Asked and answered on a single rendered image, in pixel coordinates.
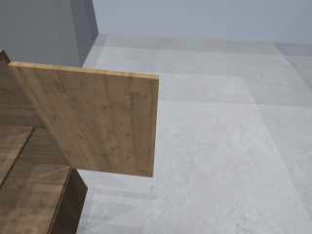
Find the cupboard door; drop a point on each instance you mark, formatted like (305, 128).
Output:
(102, 120)

